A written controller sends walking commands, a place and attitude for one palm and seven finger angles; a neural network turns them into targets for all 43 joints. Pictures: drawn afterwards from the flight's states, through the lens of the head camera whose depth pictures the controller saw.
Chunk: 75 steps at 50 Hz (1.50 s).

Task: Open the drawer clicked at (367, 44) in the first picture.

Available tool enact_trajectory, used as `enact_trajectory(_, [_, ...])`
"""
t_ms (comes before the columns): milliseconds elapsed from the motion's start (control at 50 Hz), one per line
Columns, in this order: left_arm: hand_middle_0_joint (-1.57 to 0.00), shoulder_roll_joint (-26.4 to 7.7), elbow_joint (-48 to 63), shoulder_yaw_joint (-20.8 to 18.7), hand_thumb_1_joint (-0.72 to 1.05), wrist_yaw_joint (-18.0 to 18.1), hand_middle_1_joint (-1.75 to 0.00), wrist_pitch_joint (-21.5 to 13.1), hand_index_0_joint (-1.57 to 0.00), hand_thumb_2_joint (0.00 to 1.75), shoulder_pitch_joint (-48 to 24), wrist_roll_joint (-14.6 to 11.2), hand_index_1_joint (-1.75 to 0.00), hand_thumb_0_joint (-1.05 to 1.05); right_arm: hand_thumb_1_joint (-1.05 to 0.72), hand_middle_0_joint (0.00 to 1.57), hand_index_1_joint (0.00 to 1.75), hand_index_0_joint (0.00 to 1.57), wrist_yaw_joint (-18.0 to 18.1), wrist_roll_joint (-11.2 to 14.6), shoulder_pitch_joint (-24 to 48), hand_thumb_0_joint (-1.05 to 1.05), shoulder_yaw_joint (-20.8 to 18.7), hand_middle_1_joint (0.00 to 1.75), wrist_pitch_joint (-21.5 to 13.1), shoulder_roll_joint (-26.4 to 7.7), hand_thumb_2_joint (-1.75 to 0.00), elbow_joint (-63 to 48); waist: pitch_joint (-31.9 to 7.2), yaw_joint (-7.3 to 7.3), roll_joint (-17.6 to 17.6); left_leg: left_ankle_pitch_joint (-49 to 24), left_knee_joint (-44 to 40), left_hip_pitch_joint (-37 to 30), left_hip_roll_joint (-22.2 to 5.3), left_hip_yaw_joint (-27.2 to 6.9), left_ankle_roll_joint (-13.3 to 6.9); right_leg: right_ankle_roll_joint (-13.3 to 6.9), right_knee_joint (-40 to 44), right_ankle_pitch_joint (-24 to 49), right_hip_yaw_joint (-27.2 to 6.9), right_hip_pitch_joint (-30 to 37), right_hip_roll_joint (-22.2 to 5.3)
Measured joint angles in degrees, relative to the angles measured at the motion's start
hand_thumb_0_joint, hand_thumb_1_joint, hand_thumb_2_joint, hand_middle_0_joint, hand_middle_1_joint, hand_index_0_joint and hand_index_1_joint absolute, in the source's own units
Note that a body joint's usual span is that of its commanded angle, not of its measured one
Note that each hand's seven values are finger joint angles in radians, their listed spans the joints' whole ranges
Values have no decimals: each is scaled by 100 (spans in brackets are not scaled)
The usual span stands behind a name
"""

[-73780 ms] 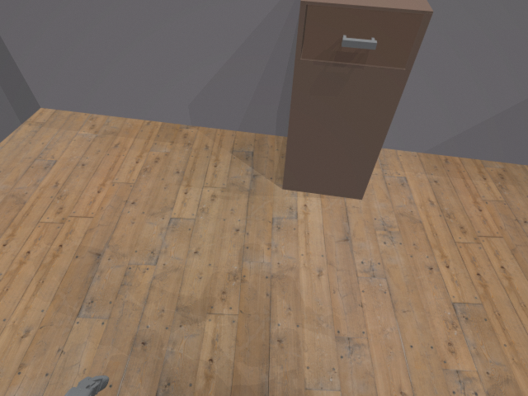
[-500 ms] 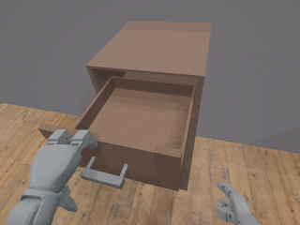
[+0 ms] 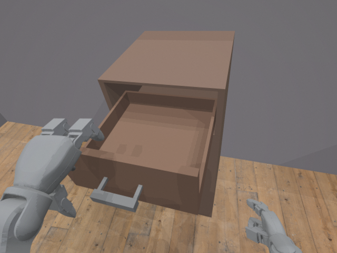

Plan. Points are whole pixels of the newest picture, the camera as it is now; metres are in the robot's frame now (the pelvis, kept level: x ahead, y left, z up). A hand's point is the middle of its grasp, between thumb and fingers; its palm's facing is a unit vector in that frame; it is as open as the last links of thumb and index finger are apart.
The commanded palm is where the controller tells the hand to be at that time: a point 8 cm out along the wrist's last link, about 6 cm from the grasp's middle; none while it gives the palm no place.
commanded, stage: lift the hand off the handle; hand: left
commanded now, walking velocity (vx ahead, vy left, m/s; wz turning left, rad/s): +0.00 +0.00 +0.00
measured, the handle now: (118, 192) +0.24 +0.17 +0.04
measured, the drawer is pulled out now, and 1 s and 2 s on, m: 0.29 0.29 0.29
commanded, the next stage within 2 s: draw the hand back to the body in 0.04 s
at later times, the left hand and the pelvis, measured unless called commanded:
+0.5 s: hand (61, 171) +0.20 +0.23 +0.18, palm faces +0.12 -0.08 -0.99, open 13.9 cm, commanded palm +0.16 +0.23 +0.23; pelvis +0.00 +0.00 +0.00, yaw +1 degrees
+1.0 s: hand (55, 160) +0.20 +0.22 +0.22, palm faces +0.37 -0.87 -0.32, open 13.2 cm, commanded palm +0.15 +0.27 +0.23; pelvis +0.02 +0.01 +0.00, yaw +2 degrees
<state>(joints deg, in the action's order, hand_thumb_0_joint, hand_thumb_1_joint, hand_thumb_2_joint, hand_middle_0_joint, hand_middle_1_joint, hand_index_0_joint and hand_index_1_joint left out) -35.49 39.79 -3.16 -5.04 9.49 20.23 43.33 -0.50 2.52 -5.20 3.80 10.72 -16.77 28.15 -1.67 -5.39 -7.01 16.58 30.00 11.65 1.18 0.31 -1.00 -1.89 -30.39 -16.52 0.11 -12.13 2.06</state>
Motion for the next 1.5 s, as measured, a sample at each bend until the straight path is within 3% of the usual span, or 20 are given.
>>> enact_trajectory(160, [-32, -8, -266, -231, -49, -205, -120, -114, -32, 30, -12, -253, -120, 0, -91, 20, 30, 20, -15, 28, 16, 2, -8, 30, -82, -6, -89, 31, 81, 18, 27, -48, 8, 70, -6, -59, 24, -23, 5, 32, 63, -47, 5])
enact_trajectory(360, [-33, -237, -298, -514, -49, -77, -120, -658, -32, 30, 148, -354, -120, 0, -91, 20, 30, 20, 78, -28, -154, 2, -9, 30, -262, 33, -89, 77, 122, 2, 56, 13, 127, 159, -23, -121, 21, -23, 18, 22, 126, -58, 22])
enact_trajectory(480, [-32, -186, -347, -645, -49, -60, -120, -651, -32, 30, 187, -433, -120, 0, -91, 20, 30, 20, 34, -19, -183, 2, -49, 30, -302, 45, -89, 99, 83, 33, 39, 24, 130, 224, 14, -97, -18, 18, 4, 11, 103, -130, -16])
enact_trajectory(600, [-32, -297, -46, -765, -49, -22, -120, -656, -32, 30, 660, -486, -120, 0, -91, 20, 30, 20, 17, -17, -246, 2, -32, 30, -289, 29, -89, -24, -2, 60, 70, 78, 168, 297, 33, -41, -62, 68, -25, -22, 49, -212, -35])
enact_trajectory(760, [-32, -423, 290, -1071, -49, 149, -120, -725, -32, 30, 1103, -613, -120, 0, -91, 20, 30, 20, 20, 14, -298, 2, -108, 30, -274, -24, -89, -117, -66, -19, 98, 158, 277, 379, 57, -42, -126, 132, -20, -50, 52, -234, -59])
enact_trajectory(800, [-32, 47, 151, -1213, -49, 349, -120, -950, -32, 30, 1025, -2270, -120, 0, -91, 20, 30, 20, 135, 32, -264, 2, -172, 30, -570, 75, -89, -53, 100, 68, 91, 154, 255, 260, 89, -69, -145, 140, 4, -53, 78, -103, -89])
enact_trajectory(840, [-32, 691, -2, -1267, -47, 623, -119, -1162, -32, 30, 984, -3363, -119, 0, -91, 20, 30, 20, 263, 30, -283, 2, -189, 30, -935, 249, -89, 32, 224, 167, 153, 145, 204, 140, 114, -66, -148, 143, 9, -71, 75, -4, -115])
enact_trajectory(880, [-32, 1206, -45, -1240, -45, 828, -117, -1264, -32, 32, 921, -3992, -117, 0, -91, 20, 30, 20, 359, 5, -405, 2, -155, 30, -1218, 423, -89, 115, 246, 221, 279, 139, 139, 48, 130, -70, -145, 141, 25, -95, 77, 70, -131])
enact_trajectory(920, [-32, 1531, -2, -1163, -41, 993, -115, -1362, -31, 33, 856, -4322, -115, 0, -91, 20, 30, 20, 418, -45, -572, 2, -87, 30, -1447, 562, -89, 225, 204, 239, 431, 140, 73, -44, 137, -87, -135, 130, 59, -121, 91, 152, -137])
enact_trajectory(980, [-31, 1694, 144, -1110, -34, 1138, -110, -1514, -30, 36, 826, -4541, -110, -1, -91, 20, 30, 20, 448, -110, -753, 2, 12, 30, -1704, 677, -89, 426, 122, 261, 591, 173, 18, -161, 110, -111, -109, 101, 147, -141, 111, 287, -109])
enact_trajectory(1060, [-30, 1590, 198, -1235, -22, 1172, -102, -1653, -29, 41, 774, -4657, -102, -1, -91, 20, 30, 20, 421, -152, -823, 2, 14, 30, -1857, 679, -89, 606, 90, 299, 601, 205, -21, -262, 75, -136, -79, 79, 260, -134, 131, 423, -73])
enact_trajectory(1200, [-28, 1400, -133, -1623, 0, 1106, -87, -1700, -27, 51, 799, -4807, -87, 0, -91, 21, 30, 20, 396, -128, -634, 2, -148, 30, -1732, 550, -89, 720, 143, 326, 446, 145, -133, -262, 54, -122, -60, 64, 351, -78, 117, 407, -54])
enact_trajectory(1500, [-24, 1383, -418, -1804, 52, 1138, -54, -1696, -24, 74, 1012, -4884, -54, 0, -91, 20, 30, 20, 519, -41, -463, 2, -295, 30, -1629, 453, -89, 744, 63, 234, 351, 96, -204, -276, -24, -219, 50, -50, 395, -66, 215, 428, 24])
